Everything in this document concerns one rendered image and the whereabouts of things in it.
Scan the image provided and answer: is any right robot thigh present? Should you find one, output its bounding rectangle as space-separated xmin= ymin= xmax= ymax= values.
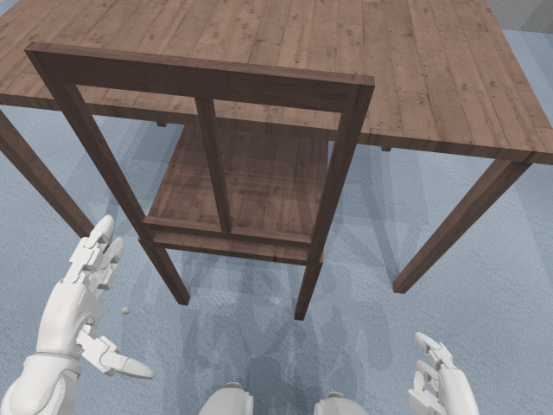
xmin=314 ymin=397 xmax=368 ymax=415

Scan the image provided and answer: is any table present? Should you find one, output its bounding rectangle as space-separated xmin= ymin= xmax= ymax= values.
xmin=0 ymin=0 xmax=553 ymax=294

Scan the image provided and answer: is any robot left shin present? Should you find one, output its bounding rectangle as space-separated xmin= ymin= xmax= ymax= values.
xmin=226 ymin=382 xmax=243 ymax=390

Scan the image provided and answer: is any robot left forearm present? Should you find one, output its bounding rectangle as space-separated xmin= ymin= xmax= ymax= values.
xmin=0 ymin=353 xmax=83 ymax=415

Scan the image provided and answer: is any chair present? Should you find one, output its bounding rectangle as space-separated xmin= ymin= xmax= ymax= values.
xmin=24 ymin=41 xmax=375 ymax=321

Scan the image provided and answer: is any left robot hand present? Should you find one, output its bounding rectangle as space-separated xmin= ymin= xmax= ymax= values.
xmin=36 ymin=214 xmax=154 ymax=380

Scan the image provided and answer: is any right robot hand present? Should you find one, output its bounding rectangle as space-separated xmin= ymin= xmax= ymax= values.
xmin=409 ymin=332 xmax=479 ymax=415

